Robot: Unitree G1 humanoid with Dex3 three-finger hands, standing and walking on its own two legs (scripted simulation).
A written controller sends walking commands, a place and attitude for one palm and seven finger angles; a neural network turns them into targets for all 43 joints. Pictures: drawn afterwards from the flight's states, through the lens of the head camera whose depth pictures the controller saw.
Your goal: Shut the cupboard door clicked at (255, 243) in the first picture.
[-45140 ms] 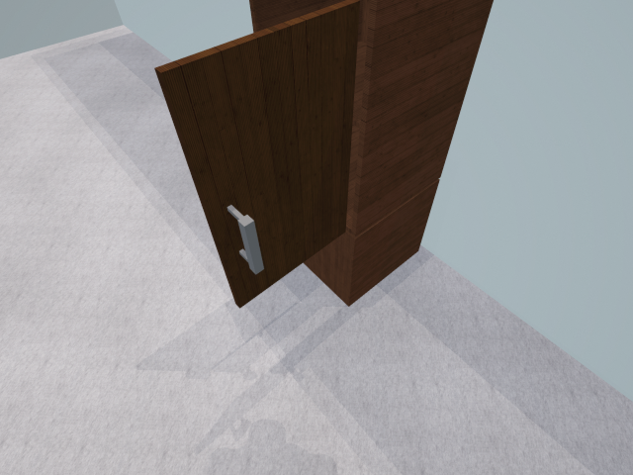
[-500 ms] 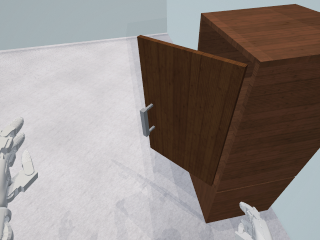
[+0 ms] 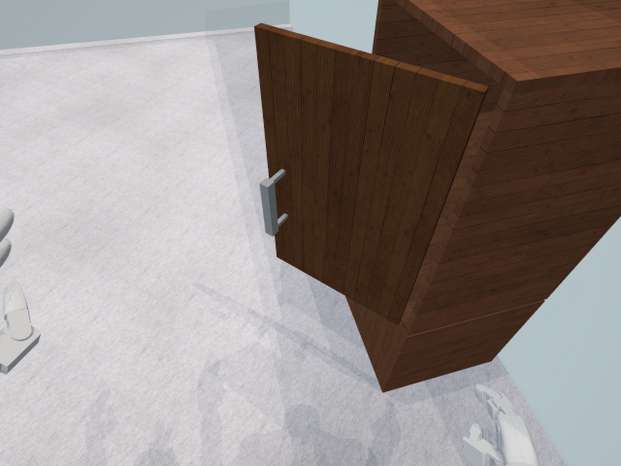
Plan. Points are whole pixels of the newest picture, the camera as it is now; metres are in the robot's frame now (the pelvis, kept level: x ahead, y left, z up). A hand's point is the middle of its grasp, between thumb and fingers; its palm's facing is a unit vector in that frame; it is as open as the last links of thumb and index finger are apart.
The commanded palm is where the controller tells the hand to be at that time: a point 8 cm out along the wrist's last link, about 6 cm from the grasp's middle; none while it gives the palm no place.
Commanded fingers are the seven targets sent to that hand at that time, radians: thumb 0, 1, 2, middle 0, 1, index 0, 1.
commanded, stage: step back with the hand held close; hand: left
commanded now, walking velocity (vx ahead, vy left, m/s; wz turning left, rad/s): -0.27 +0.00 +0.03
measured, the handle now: (275, 203) +0.64 +0.11 -0.09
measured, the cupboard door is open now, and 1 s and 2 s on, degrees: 41 41 41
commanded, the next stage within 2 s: stop stepping back and stand still in 0.88 s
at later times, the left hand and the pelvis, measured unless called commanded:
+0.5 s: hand out of the picture +0.12 +0.26 +0.17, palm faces +0.49 -0.76 -0.44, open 7.4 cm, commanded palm +0.05 +0.30 +0.18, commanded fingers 0.00 0.90 0.90 -0.20 -0.30 -0.20 -0.30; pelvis -0.07 -0.01 -0.02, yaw +3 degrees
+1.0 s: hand out of the picture +0.04 +0.24 +0.17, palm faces +0.33 -0.85 -0.41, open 7.4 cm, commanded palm -0.04 +0.29 +0.18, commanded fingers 0.00 0.90 0.90 -0.20 -0.30 -0.20 -0.30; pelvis -0.19 -0.01 -0.02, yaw -2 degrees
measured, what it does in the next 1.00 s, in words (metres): walks backwards: right foot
